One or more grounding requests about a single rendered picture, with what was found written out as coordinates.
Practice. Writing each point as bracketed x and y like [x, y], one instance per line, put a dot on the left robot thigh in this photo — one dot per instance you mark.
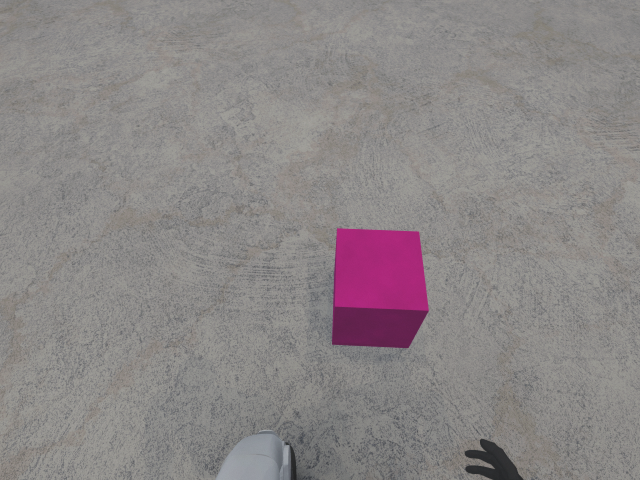
[257, 457]

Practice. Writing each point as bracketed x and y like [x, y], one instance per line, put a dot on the carton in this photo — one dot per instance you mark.
[380, 297]

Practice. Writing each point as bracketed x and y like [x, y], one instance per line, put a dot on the robot right hand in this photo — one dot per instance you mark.
[494, 455]

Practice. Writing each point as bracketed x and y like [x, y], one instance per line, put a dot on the robot left shin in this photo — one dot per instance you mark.
[268, 432]

